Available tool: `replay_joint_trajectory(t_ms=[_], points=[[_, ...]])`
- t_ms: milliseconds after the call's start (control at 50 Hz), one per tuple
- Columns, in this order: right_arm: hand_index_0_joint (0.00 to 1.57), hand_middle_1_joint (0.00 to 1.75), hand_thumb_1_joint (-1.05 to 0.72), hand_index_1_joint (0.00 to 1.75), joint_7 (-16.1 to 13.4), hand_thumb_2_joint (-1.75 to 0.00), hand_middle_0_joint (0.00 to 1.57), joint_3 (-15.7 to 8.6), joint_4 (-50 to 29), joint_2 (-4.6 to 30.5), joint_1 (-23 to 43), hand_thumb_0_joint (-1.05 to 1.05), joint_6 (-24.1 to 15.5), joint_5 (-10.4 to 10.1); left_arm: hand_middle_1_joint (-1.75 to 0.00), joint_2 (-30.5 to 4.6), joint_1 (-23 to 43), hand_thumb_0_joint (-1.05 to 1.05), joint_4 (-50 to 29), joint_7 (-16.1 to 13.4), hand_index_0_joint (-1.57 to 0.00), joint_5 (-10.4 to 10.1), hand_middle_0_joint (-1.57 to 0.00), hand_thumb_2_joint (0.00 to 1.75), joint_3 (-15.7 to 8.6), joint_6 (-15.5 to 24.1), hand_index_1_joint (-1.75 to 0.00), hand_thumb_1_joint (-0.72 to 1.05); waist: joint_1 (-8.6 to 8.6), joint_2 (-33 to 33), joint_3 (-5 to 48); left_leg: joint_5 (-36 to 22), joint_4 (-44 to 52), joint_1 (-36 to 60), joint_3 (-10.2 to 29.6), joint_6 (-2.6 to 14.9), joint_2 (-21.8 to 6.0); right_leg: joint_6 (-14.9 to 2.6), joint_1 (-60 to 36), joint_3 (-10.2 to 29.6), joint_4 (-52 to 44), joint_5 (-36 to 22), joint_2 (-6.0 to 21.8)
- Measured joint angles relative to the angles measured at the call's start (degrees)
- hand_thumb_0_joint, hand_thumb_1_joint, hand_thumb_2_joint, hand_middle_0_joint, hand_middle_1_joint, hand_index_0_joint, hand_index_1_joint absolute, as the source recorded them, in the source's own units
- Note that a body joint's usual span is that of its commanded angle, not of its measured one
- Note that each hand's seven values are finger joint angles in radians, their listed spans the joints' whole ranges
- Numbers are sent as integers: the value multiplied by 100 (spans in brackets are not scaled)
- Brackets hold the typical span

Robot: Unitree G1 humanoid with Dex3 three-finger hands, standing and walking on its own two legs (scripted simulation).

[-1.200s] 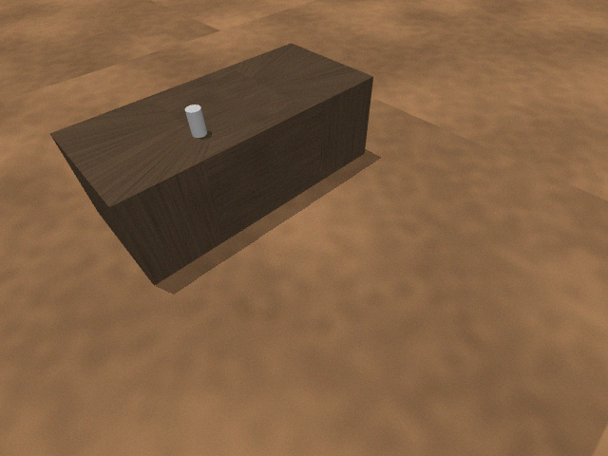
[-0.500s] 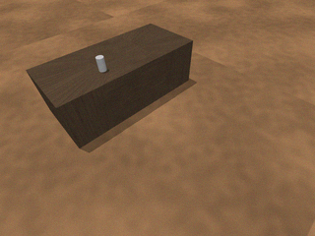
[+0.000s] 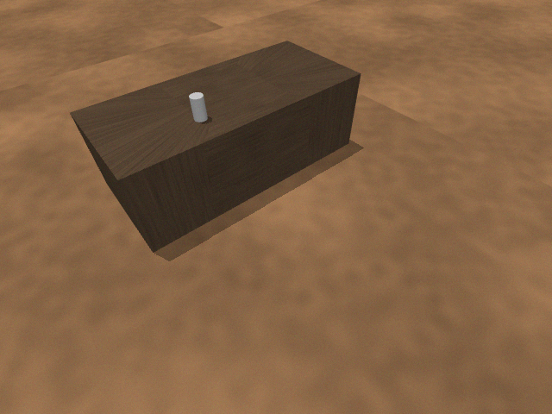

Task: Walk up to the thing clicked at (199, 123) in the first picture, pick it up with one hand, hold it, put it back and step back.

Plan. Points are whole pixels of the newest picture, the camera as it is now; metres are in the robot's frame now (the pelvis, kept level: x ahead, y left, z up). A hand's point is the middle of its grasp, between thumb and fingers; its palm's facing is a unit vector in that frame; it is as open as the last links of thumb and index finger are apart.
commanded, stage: walk up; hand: right
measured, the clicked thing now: (198, 107) +1.36 +0.37 -0.27
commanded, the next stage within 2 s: none
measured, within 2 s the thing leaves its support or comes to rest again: neither
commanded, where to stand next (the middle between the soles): +0.88 +0.21 m, yaw +40 degrees
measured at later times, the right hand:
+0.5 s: hand (382, 354) +0.27 -0.16 -0.13, palm faces -0.29 +0.87 -0.40, open 7.4 cm
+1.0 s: hand (327, 213) +0.60 -0.10 -0.13, palm faces -0.56 +0.72 -0.40, open 7.4 cm
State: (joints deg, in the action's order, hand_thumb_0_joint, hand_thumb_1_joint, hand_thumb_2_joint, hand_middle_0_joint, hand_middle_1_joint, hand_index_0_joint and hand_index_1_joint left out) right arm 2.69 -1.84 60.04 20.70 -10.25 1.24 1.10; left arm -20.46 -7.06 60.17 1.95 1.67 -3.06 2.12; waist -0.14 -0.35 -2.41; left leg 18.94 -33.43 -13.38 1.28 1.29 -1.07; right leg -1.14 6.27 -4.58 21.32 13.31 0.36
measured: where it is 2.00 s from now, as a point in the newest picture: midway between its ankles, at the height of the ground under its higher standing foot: (248, 286)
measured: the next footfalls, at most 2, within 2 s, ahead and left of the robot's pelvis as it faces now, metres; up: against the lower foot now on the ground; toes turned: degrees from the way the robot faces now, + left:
left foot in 0.24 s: +0.16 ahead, +0.22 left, +0.00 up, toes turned +17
right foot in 0.68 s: +0.42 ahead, +0.01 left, +0.00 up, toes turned +18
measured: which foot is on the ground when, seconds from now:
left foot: up 0.00-0.22, down 0.24-0.70, up 0.72-1.00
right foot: down 0.00-0.26, up 0.28-0.66, down 0.68-1.00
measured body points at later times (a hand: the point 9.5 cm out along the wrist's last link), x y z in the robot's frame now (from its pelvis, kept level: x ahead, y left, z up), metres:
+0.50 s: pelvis +0.15 +0.09 -0.01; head +0.14 +0.12 +0.44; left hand +0.14 +0.43 -0.14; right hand +0.28 -0.20 -0.10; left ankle +0.13 +0.21 -0.74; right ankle +0.24 -0.03 -0.70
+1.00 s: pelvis +0.37 +0.09 -0.01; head +0.39 +0.11 +0.44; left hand +0.22 +0.37 -0.12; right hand +0.63 -0.13 -0.10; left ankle +0.39 +0.25 -0.71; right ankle +0.38 -0.01 -0.74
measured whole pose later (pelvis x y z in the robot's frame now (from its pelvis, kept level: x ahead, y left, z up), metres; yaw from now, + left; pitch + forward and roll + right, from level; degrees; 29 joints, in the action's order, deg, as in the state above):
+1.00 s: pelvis +0.37 +0.09 -0.01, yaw +31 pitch -1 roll -1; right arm 2.8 -3.6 46.7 24.6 -15.8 -3.1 0.3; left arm -23.8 -21.4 46.0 4.2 2.0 -4.1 3.6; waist 4.7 0.3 -5.0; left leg 15.0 -42.7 -28.0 -2.7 0.8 -3.8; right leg -2.4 6.9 -12.3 26.4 18.3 1.6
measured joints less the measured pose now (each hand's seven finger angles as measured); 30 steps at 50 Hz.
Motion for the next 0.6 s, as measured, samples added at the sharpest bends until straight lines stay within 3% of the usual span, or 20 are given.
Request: replay_joint_trajectory(t_ms=[80, 180, 240, 280, 320, 360, 460, 540, 600], points=[[20, 30, -90, 30, 232, -90, 21, -194, -269, 157, -194, 1, 117, 75, -30, -141, -184, 1, -456, 35, -21, 87, -21, 90, -161, 119, -30, 90, 153, 75, -36, 168, -1529, -1031, -222, -105, -235, 4, -180, -331, -83, 147, 155], [20, 30, -90, 30, 419, -90, 21, -399, -610, 394, -289, 1, 35, 57, -30, -471, -444, 1, -678, 124, -21, 146, -21, 90, -264, 109, -30, 90, 174, 181, -150, -190, -800, -1287, -281, -179, -696, 228, -521, -702, 134, 537, 401], [20, 30, -90, 30, 410, -90, 21, -478, -756, 529, -381, 1, -70, 21, -30, -646, -597, 1, -743, 155, -21, 177, -21, 90, -299, 35, -30, 90, 189, 270, -86, -464, -392, -1026, -496, -146, -690, 273, -486, -835, 922, 1198, 680], [20, 30, -90, 30, 306, -90, 21, -523, -877, 555, -365, 1, -189, 4, -30, -742, -658, 1, -746, 144, -21, 181, -21, 90, -326, -59, -30, 90, 161, 486, -130, -473, -797, -1038, -624, -128, -434, 72, -61, -475, 2279, 1675, 983], [20, 30, -90, 30, 206, -90, 20, -485, -1003, 482, -429, 0, -291, -81, -30, -767, -572, 1, -690, 144, -20, 130, -20, 90, -268, -175, -30, 91, 8, 546, -163, -233, -1012, -1045, -538, -64, -248, -30, 597, 127, 3730, 1749, 687], [20, 30, -90, 30, 150, -90, 20, -359, -1052, 336, -533, 0, -309, -121, -30, -785, -487, 1, -732, 166, -20, 49, -20, 90, -181, -159, -30, 91, -30, 641, -198, -249, -739, -810, -482, -7, -104, -60, 1189, 344, 4416, 1403, 498], [20, 30, -90, 30, 73, -90, 21, -114, -1165, 74, -903, 0, -410, -97, -30, -650, -521, 1, -925, 292, -20, -17, -20, 90, -111, -79, -30, 91, -39, 648, -144, -388, 89, -137, -259, -1, 111, 55, 1948, 335, 3566, 696, 500], [20, 30, -90, 30, 49, -90, 21, -57, -1269, 36, -1135, 0, -490, -62, -30, -526, -637, 1, -1013, 378, -20, 22, -20, 90, -130, -129, -30, 91, -34, 476, -71, -249, 355, 221, -28, 9, 172, 125, 2152, 368, 2658, 429, 510], [20, 30, -90, 30, 18, -90, 21, -51, -1330, 68, -1240, 0, -535, -63, -30, -505, -701, 1, -1048, 416, -20, 33, -20, 90, -173, -133, -30, 91, -17, 364, -29, -43, 374, 409, 143, -82, 184, 97, 2142, 406, 2110, 104, 523]])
